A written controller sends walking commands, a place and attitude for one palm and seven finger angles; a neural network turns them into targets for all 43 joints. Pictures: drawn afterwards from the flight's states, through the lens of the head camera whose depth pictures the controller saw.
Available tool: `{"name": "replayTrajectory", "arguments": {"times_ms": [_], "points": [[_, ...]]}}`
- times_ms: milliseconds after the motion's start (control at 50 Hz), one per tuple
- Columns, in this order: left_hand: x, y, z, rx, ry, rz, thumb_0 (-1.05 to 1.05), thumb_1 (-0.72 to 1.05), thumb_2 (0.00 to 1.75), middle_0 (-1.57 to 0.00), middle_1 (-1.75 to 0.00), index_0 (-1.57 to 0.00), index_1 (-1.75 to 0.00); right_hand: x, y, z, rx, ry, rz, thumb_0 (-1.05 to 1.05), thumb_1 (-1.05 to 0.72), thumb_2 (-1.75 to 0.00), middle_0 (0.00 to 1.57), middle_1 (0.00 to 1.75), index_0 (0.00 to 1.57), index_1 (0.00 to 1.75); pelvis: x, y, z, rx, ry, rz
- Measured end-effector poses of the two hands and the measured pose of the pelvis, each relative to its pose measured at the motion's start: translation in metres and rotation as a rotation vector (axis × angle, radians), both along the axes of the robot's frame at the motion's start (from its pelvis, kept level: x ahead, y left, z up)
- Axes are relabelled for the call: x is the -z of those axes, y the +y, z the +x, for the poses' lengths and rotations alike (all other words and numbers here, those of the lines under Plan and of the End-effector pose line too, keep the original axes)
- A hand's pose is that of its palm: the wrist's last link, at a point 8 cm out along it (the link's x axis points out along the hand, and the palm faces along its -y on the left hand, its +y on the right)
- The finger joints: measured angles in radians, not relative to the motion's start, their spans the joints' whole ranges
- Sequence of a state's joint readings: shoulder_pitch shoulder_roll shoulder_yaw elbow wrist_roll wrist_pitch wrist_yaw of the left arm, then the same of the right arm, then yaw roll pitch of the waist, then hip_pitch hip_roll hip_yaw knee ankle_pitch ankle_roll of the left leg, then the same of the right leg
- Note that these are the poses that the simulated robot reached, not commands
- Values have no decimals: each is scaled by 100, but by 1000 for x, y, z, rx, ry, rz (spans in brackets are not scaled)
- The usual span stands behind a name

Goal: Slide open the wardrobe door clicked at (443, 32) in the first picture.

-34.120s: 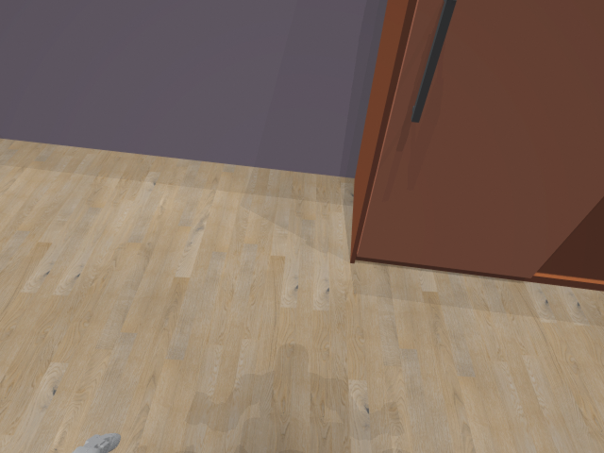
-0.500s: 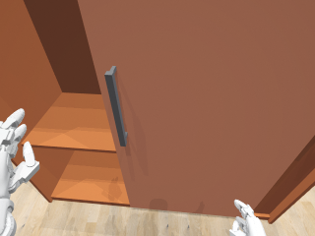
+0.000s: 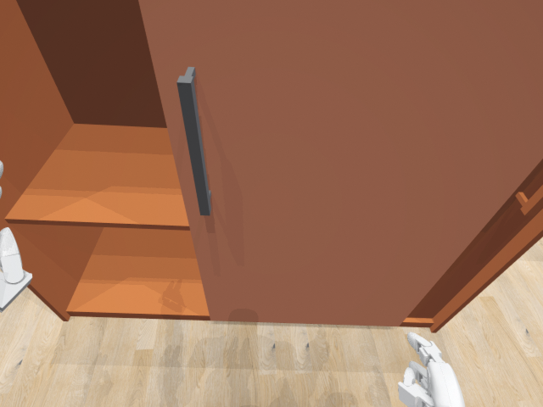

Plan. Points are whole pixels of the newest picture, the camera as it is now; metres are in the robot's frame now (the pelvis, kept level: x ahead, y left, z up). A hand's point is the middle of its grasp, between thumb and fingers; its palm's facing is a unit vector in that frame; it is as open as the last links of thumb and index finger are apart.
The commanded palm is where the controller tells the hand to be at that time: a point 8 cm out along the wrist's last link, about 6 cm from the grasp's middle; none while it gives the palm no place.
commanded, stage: step back with the hand held close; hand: left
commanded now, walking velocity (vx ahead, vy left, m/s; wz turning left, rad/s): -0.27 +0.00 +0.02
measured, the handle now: (199, 151) +0.50 +0.18 +0.10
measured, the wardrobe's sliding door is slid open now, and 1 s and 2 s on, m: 0.53 0.53 0.53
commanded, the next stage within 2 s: stop stepping back and stand still in 0.44 s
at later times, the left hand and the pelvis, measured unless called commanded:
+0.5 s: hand out of the picture +0.09 +0.27 +0.18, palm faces +0.52 -0.72 -0.46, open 7.4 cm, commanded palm +0.03 +0.30 +0.18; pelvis -0.10 -0.01 -0.01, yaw +2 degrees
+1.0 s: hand out of the picture +0.03 +0.31 +0.17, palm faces +0.47 -0.77 -0.43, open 7.4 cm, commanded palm -0.03 +0.33 +0.18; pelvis -0.17 +0.03 +0.01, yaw +0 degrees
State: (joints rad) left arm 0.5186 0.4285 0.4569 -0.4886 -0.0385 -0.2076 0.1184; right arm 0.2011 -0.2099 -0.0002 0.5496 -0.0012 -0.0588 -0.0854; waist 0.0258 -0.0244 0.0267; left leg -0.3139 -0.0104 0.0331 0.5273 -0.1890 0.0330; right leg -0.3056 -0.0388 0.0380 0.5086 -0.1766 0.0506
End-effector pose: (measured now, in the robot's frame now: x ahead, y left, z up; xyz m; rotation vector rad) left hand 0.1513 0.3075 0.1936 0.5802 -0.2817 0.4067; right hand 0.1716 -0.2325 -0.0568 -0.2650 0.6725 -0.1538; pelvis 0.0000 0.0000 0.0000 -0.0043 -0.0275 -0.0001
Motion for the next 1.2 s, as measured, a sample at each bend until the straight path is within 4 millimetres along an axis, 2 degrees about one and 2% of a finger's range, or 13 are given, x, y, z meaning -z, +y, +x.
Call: {"name": "replayTrajectory", "arguments": {"times_ms": [120,220,300,380,460,560,640,720,780,860,960,1100,1200], "points": [[12,-3,-29,-46,-33,-42,1,89,90,-22,-30,-21,-30,10,1,-24,-29,-6,12,1,-90,-90,21,30,20,30,6,-3,-23,-10,-4,-13],[16,-8,-44,-14,-74,-73,2,89,90,-22,-30,-21,-30,15,-1,-53,-34,29,-20,1,-90,-90,21,30,20,30,9,-1,-44,-15,1,-18],[12,-3,-53,18,-98,-44,2,88,90,-22,-30,-21,-30,16,-1,-78,-3,38,-38,1,-90,-90,21,30,20,30,11,4,-60,-17,-4,-36],[-2,3,-70,10,-122,28,2,88,89,-22,-30,-22,-30,17,2,-100,7,39,-21,1,-90,-90,21,30,20,30,10,0,-74,-58,-3,-71],[-8,3,-98,-22,-133,72,2,89,90,-22,-30,-21,-30,22,2,-111,-16,37,10,1,-90,-90,21,30,20,30,13,-7,-86,-59,37,-48],[7,-1,-120,-34,-42,-20,1,89,90,-21,-30,-21,-30,23,3,-123,-40,91,10,1,-90,-90,21,30,20,30,2,-4,-108,-27,45,-23],[24,9,-127,-39,21,-83,1,88,90,-22,-30,-21,-30,6,9,-129,-47,65,-20,1,-90,-90,21,30,20,30,-4,2,-121,-15,62,8],[36,24,-131,-32,15,-127,1,88,90,-22,-30,-22,-30,-4,17,-133,-42,-16,-61,1,-90,-90,21,30,20,30,3,17,-138,-40,63,-17],[30,29,-140,-17,-5,-131,2,88,90,-22,-30,-21,-30,-15,27,-144,-36,-44,-55,1,-91,-90,21,30,20,30,-2,22,-150,-19,37,4],[7,30,-154,3,-54,-94,2,88,90,-22,-30,-21,-30,-24,40,-164,-47,-59,-27,1,-90,-90,21,30,20,30,-11,25,-159,-21,29,-19],[-4,33,-167,-20,-34,-61,2,89,90,-21,-30,-21,-30,-14,47,-186,-34,-7,16,1,-90,-90,21,30,20,30,-16,28,-164,-8,48,-36],[27,32,-162,-44,68,-101,1,89,90,-21,-30,-21,-30,22,32,-204,-14,113,11,1,-90,-90,21,30,21,30,-1,28,-171,10,54,-24],[39,32,-147,-9,21,-158,2,89,90,-21,-30,-21,-30,21,22,-210,31,142,-39,1,-90,-90,21,30,21,30,5,34,-156,19,38,-12]]}}
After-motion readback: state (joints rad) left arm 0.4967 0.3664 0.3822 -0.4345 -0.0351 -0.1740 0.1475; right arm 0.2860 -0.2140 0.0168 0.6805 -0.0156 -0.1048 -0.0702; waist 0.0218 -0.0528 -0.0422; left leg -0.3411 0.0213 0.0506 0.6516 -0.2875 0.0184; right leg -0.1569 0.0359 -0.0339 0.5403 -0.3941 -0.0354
